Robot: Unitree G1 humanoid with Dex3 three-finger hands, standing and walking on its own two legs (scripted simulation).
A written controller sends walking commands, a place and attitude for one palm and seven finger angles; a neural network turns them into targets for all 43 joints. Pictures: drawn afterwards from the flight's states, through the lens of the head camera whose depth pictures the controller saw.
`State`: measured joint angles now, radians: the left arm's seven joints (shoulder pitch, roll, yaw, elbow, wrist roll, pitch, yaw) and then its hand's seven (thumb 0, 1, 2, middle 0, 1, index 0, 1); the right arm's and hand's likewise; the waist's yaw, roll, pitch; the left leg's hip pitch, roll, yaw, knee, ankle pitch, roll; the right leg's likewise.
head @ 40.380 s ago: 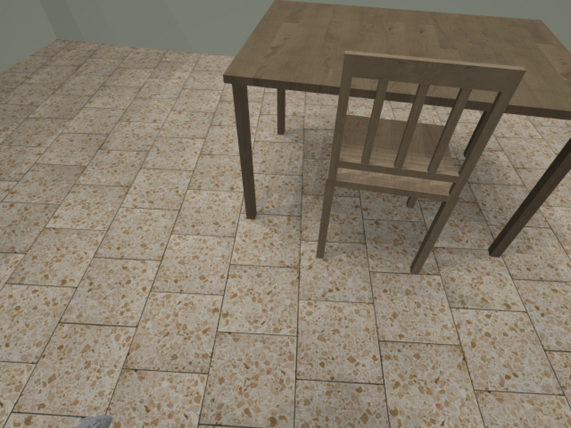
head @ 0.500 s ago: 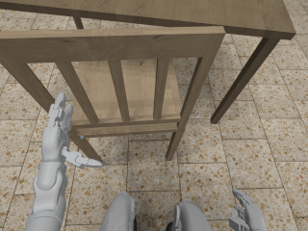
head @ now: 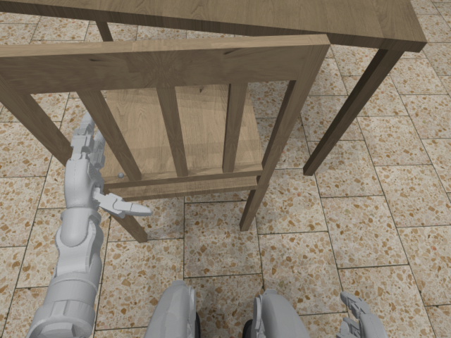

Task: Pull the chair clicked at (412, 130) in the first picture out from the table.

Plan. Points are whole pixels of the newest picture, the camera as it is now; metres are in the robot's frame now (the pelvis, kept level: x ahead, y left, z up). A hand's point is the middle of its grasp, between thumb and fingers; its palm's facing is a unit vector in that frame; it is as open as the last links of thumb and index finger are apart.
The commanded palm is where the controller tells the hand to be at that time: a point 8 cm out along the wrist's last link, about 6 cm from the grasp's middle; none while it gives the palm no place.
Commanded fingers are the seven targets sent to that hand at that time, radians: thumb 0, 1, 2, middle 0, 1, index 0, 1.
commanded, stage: push the fingers through the gap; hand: left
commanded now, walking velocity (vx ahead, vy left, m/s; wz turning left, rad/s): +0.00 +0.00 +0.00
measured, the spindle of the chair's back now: (175, 139) +0.45 +0.11 +0.03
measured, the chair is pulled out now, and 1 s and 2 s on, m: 0.17 0.17 0.17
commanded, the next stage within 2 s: hook a spindle and tug to test in 0.78 s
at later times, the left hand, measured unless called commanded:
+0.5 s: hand (128, 154) +0.42 +0.19 +0.02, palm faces +0.14 -0.99 -0.03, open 17.0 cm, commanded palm +0.39 +0.23 +0.02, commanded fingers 0.00 -0.50 0.30 -0.06 -0.08 -0.06 -0.08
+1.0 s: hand (132, 156) +0.42 +0.18 +0.02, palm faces +0.14 -0.99 -0.04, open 16.9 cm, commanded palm +0.39 +0.23 +0.02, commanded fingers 0.00 -0.50 0.30 -0.18 -0.46 -0.18 -0.46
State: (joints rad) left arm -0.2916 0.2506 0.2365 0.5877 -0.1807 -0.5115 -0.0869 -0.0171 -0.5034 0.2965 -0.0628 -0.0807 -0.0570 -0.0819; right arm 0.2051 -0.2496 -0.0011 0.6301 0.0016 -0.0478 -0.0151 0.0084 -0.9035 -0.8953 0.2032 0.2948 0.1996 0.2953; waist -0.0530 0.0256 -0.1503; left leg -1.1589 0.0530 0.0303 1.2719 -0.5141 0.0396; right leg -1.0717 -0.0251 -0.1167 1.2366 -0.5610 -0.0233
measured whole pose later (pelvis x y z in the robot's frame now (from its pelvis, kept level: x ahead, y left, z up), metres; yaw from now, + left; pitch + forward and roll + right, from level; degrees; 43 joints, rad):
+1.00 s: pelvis +0.00 +0.00 +0.00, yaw +0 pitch +24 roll -3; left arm -0.44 0.26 0.27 0.77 -0.14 -0.55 -0.05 -0.02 -0.50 0.30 -0.08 -0.13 -0.07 -0.13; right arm 0.22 -0.25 -0.01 0.64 0.00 0.02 0.01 0.01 -0.90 -0.90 0.20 0.29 0.20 0.30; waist -0.07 0.03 -0.15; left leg -1.16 0.06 0.03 1.26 -0.51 0.03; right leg -1.08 -0.02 -0.11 1.23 -0.56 -0.03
